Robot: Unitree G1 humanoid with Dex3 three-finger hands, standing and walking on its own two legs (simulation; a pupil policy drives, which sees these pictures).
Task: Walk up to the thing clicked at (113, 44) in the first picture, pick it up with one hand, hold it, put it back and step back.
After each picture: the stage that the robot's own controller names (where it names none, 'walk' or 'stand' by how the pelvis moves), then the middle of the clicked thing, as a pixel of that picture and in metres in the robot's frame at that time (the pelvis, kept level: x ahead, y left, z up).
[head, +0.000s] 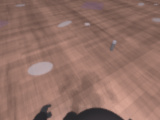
stand; (112, 45) +1.50 -0.47 -0.66
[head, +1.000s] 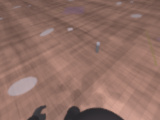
walk; (97, 47) +1.42 -0.05 -0.63
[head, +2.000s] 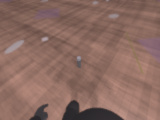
walk; (79, 62) +0.94 +0.24 -0.65
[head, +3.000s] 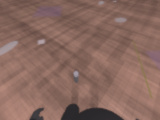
walk; (76, 77) +0.60 +0.20 -0.63
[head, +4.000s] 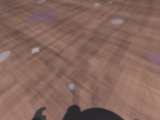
stand; (72, 89) +0.43 +0.23 -0.63
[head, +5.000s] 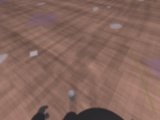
stand; (71, 95) +0.37 +0.21 -0.65
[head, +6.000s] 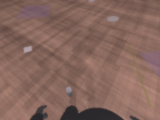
stand; (69, 92) +0.35 +0.23 -0.64
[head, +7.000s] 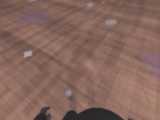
stand; (69, 95) +0.35 +0.23 -0.66
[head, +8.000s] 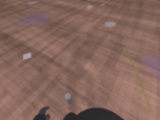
stand; (68, 98) +0.32 +0.23 -0.66
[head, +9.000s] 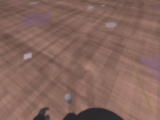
stand; (68, 99) +0.32 +0.24 -0.66
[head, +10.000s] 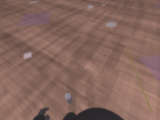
stand; (68, 98) +0.32 +0.23 -0.66
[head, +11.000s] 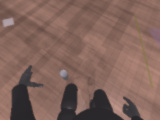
go down; (64, 75) +0.37 +0.24 -0.47
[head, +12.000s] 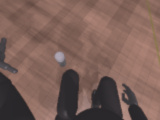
go down; (61, 60) +0.40 +0.27 -0.28
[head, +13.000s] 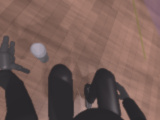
close in; (41, 54) +0.38 +0.31 -0.18
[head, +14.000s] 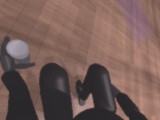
close; (21, 55) +0.36 +0.32 -0.15
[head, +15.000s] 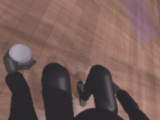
lift; (24, 57) +0.34 +0.33 -0.15
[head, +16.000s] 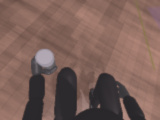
lift; (48, 62) +0.31 +0.28 -0.03
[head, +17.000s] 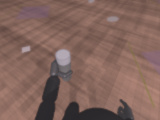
lift; (65, 67) +0.33 +0.17 +0.08
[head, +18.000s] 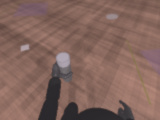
hold; (65, 69) +0.33 +0.17 +0.04
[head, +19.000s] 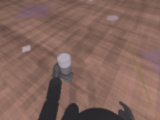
hold; (66, 70) +0.33 +0.17 +0.04
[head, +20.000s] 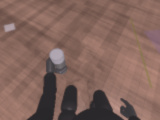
crouch; (60, 63) +0.37 +0.21 -0.02
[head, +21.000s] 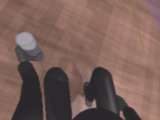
lower; (33, 50) +0.41 +0.31 -0.11
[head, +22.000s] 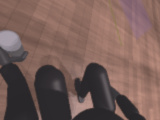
lower; (15, 49) +0.40 +0.34 -0.16
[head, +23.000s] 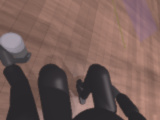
lower; (19, 51) +0.38 +0.34 -0.15
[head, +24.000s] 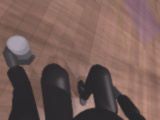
lower; (24, 53) +0.37 +0.33 -0.15
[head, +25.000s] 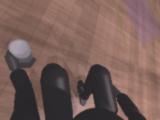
rest; (25, 56) +0.36 +0.33 -0.15
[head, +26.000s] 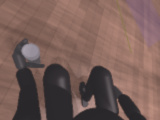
open; (33, 57) +0.36 +0.31 -0.16
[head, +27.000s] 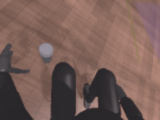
stand; (46, 55) +0.37 +0.29 -0.18
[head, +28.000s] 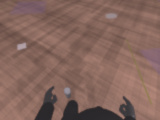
stand; (67, 93) +0.34 +0.20 -0.56
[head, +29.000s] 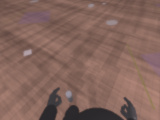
stand; (69, 96) +0.35 +0.22 -0.60
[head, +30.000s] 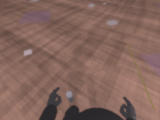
stand; (70, 97) +0.34 +0.21 -0.60
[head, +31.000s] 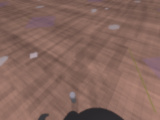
stand; (73, 97) +0.37 +0.20 -0.65
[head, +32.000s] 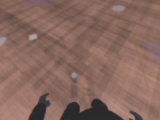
walk; (74, 78) +0.49 +0.18 -0.64
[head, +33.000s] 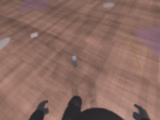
walk; (74, 61) +0.79 +0.27 -0.62
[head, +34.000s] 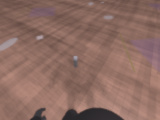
stand; (75, 62) +0.95 +0.25 -0.64
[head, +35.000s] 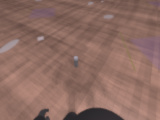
stand; (76, 62) +0.95 +0.25 -0.66
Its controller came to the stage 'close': yes
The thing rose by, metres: 0.68
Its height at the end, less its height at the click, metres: +0.00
